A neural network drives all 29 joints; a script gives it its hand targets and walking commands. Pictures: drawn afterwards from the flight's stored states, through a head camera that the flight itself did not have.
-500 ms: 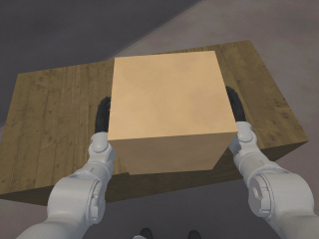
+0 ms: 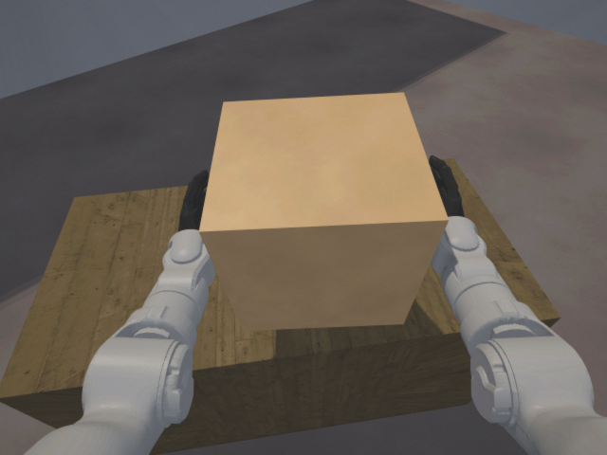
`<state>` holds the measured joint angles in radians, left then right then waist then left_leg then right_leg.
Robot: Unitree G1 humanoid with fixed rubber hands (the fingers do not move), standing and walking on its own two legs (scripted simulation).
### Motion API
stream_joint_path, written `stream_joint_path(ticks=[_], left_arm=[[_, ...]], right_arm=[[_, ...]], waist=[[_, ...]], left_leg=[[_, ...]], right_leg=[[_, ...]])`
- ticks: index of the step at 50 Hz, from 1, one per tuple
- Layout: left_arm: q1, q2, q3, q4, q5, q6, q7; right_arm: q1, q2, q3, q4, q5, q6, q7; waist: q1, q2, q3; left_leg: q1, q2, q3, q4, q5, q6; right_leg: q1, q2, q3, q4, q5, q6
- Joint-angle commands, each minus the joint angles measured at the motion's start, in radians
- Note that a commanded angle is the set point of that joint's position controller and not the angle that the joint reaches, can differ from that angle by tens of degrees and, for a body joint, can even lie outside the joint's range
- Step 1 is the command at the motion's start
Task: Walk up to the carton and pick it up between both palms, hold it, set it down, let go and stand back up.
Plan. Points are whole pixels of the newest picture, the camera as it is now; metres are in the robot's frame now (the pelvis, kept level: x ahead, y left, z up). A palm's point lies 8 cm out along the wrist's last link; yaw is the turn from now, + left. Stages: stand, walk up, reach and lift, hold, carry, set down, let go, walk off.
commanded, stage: reach and lift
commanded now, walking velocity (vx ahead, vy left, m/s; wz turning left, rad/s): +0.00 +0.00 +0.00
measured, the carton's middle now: (318, 219) +0.45 -0.02 +0.06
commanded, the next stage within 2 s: hold in 1.82 s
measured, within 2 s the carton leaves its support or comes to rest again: neither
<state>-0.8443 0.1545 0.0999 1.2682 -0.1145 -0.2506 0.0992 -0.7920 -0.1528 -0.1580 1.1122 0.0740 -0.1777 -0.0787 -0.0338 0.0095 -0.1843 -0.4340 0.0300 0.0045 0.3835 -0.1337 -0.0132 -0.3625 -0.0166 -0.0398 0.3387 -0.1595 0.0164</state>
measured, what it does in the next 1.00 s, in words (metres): stands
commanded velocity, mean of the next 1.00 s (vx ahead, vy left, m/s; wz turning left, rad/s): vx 0.00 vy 0.00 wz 0.00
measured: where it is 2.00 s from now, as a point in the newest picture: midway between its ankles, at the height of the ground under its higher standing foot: outside the picture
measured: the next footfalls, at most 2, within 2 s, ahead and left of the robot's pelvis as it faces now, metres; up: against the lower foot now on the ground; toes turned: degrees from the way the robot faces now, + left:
none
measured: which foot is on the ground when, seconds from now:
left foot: down 0.00-1.00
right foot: down 0.00-1.00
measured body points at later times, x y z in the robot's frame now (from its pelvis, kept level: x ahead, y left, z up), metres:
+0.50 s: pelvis +0.01 -0.01 +0.01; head +0.00 +0.00 +0.46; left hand +0.40 +0.17 +0.12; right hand +0.40 -0.19 +0.12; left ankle +0.02 +0.12 -0.74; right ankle -0.01 -0.13 -0.74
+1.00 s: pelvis +0.00 -0.01 +0.01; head -0.02 +0.02 +0.45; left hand +0.36 +0.17 +0.14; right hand +0.36 -0.18 +0.13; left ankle +0.02 +0.12 -0.74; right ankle -0.01 -0.13 -0.74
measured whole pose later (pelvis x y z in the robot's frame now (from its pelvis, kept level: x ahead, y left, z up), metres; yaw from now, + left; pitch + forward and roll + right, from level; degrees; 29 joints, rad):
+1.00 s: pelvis +0.00 -0.01 +0.01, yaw +0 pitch -3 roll -1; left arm -0.42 0.03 0.22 0.16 0.18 0.50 -0.01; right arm -0.44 -0.10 -0.05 0.44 0.15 0.22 -0.12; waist -0.05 -0.06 -0.01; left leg -0.12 0.03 0.00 0.30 -0.12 -0.02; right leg -0.06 -0.02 -0.04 0.26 -0.16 0.01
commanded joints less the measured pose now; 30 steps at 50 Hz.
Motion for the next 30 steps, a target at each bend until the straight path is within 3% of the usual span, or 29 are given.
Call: stream_joint_path(ticks=[1, 3, 4, 5, 9, 13, 18, 19, 20, 23, 25, 28, 29, 30], left_arm=[[-0.684, -0.685, -0.134, -0.321, 0.142, -0.007, -0.171], [-0.666, -0.692, -0.138, -0.377, 0.154, 0.036, -0.172], [-0.629, -0.700, -0.115, -0.366, 0.172, 0.061, -0.172], [-0.626, -0.703, -0.144, -0.416, 0.170, 0.076, -0.169], [-0.602, -0.727, -0.199, -0.587, 0.168, 0.136, -0.159], [-0.538, -0.736, -0.261, -0.714, 0.145, 0.212, -0.163], [-0.474, -0.726, -0.305, -0.875, 0.151, 0.337, -0.182], [-0.475, -0.721, -0.313, -0.907, 0.145, 0.365, -0.186], [-0.440, -0.717, -0.314, -0.929, 0.147, 0.394, -0.192], [-0.389, -0.706, -0.332, -1.025, 0.134, 0.466, -0.210], [-0.370, -0.695, -0.342, -1.056, 0.139, 0.502, -0.220], [-0.305, -0.647, -0.285, -1.052, 0.188, 0.562, -0.253], [-0.273, -0.655, -0.280, -1.067, 0.195, 0.582, -0.264], [-0.259, -0.658, -0.303, -1.110, 0.194, 0.597, -0.271]], right_arm=[[-0.585, 0.643, 0.220, -0.145, -0.067, 0.020, 0.173], [-0.599, 0.633, 0.214, -0.196, -0.053, 0.020, 0.178], [-0.611, 0.627, 0.223, -0.221, -0.050, 0.022, 0.181], [-0.598, 0.614, 0.226, -0.224, -0.047, 0.026, 0.183], [-0.579, 0.614, 0.276, -0.317, -0.023, 0.036, 0.182], [-0.579, 0.649, 0.356, -0.455, 0.011, 0.058, 0.170], [-0.548, 0.667, 0.434, -0.610, 0.066, 0.142, 0.139], [-0.541, 0.666, 0.444, -0.628, 0.070, 0.160, 0.133], [-0.550, 0.664, 0.458, -0.680, 0.083, 0.174, 0.124], [-0.544, 0.653, 0.474, -0.769, 0.105, 0.210, 0.104], [-0.524, 0.636, 0.481, -0.806, 0.109, 0.229, 0.089], [-0.470, 0.608, 0.460, -0.779, 0.096, 0.265, 0.075], [-0.473, 0.597, 0.465, -0.824, 0.104, 0.264, 0.072], [-0.458, 0.588, 0.470, -0.844, 0.112, 0.264, 0.068]], waist=[[0.002, 0.007, -0.395], [0.006, 0.033, -0.379], [0.021, 0.015, -0.368], [0.008, 0.022, -0.383], [0.007, 0.013, -0.391], [0.031, 0.006, -0.451], [0.031, -0.006, -0.407], [0.018, -0.012, -0.407], [0.032, -0.032, -0.398], [0.012, -0.052, -0.383], [-0.003, -0.035, -0.370], [-0.005, -0.054, -0.268], [-0.002, -0.043, -0.281], [-0.019, -0.026, -0.298]], left_leg=[[0.380, -0.032, -0.004, -0.041, 0.219, -0.041], [0.421, -0.028, 0.002, -0.050, 0.250, -0.049], [0.437, -0.027, 0.004, -0.054, 0.264, -0.044], [0.473, -0.028, 0.008, -0.049, 0.293, -0.052], [0.504, -0.033, 0.018, -0.055, 0.328, -0.060], [0.495, -0.054, 0.023, -0.043, 0.355, -0.047], [0.456, -0.073, 0.016, -0.064, 0.303, -0.026], [0.457, -0.073, 0.011, -0.070, 0.277, -0.021], [0.450, -0.073, 0.013, -0.074, 0.267, -0.013], [0.469, -0.078, 0.005, -0.071, 0.279, -0.017], [0.500, -0.078, 0.005, -0.061, 0.292, -0.020], [0.485, -0.083, 0.015, -0.079, 0.262, -0.015], [0.494, -0.084, 0.014, -0.077, 0.287, -0.016], [0.513, -0.081, 0.012, -0.067, 0.331, -0.025]], right_leg=[[0.167, 0.036, 0.011, -0.070, 0.162, -0.012], [0.192, 0.041, 0.006, -0.081, 0.186, -0.019], [0.208, 0.046, -0.005, -0.085, 0.201, -0.018], [0.205, 0.051, -0.009, -0.089, 0.213, -0.018], [0.249, 0.059, -0.009, -0.100, 0.251, -0.012], [0.322, 0.056, 0.011, -0.085, 0.328, 0.000], [0.374, 0.054, 0.029, -0.083, 0.354, 0.017], [0.379, 0.055, 0.026, -0.081, 0.341, 0.019], [0.397, 0.054, 0.030, -0.079, 0.349, 0.024], [0.419, 0.060, 0.019, -0.074, 0.365, 0.030], [0.399, 0.059, 0.015, -0.078, 0.375, 0.032], [0.419, 0.056, 0.006, -0.084, 0.359, 0.043], [0.437, 0.056, -0.001, -0.079, 0.381, 0.042], [0.445, 0.064, -0.006, -0.076, 0.404, 0.036]])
